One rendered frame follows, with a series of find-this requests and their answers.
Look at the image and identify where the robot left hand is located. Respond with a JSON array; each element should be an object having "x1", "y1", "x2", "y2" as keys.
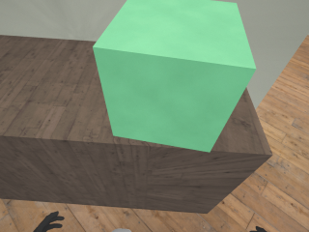
[{"x1": 33, "y1": 211, "x2": 65, "y2": 232}]

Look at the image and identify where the pedestal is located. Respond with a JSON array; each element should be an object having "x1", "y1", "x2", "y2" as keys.
[{"x1": 0, "y1": 35, "x2": 273, "y2": 214}]

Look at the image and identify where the carton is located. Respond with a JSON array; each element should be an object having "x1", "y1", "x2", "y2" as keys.
[{"x1": 93, "y1": 0, "x2": 256, "y2": 153}]

